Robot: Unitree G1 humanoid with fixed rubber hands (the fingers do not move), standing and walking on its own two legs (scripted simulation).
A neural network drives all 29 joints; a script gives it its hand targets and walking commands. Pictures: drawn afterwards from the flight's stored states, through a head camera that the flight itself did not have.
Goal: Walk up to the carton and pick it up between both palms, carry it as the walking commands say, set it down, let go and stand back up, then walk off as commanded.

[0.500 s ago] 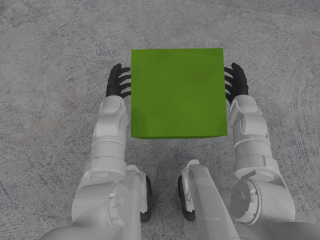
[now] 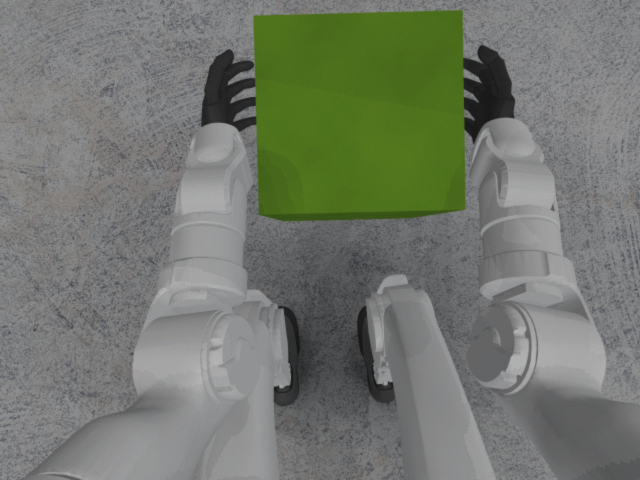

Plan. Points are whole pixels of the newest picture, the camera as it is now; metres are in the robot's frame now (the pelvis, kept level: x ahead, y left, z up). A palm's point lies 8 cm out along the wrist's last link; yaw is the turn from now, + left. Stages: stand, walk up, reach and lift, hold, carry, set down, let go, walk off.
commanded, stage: set down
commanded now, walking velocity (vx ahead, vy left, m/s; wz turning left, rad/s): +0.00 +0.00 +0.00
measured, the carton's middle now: (351, 141) +0.49 -0.07 -0.17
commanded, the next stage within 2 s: none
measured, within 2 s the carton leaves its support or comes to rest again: rests again in 1.58 s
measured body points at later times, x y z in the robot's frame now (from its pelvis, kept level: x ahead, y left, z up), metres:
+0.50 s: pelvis +0.00 -0.01 -0.06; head +0.32 -0.04 +0.25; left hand +0.54 +0.08 -0.18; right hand +0.51 -0.22 -0.18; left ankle +0.11 +0.10 -0.48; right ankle +0.09 -0.11 -0.48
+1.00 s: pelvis +0.00 +0.00 -0.12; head +0.36 -0.04 +0.15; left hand +0.56 +0.07 -0.28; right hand +0.53 -0.23 -0.27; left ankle +0.11 +0.10 -0.48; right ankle +0.09 -0.11 -0.48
